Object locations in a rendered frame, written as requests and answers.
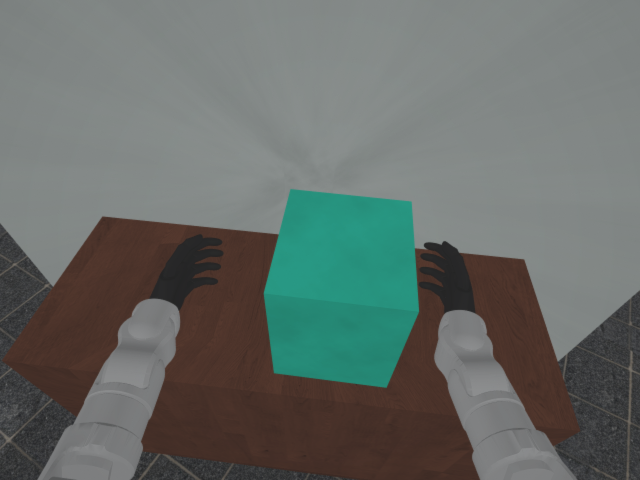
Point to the pedestal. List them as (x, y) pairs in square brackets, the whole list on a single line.
[(221, 400)]

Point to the robot left forearm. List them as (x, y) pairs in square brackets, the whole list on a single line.
[(104, 443)]

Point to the robot right hand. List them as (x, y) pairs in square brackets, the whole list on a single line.
[(456, 293)]

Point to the robot right forearm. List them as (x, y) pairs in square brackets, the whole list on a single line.
[(505, 442)]

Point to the robot left hand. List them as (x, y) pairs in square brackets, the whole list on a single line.
[(176, 280)]

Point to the carton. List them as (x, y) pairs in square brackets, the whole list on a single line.
[(341, 295)]

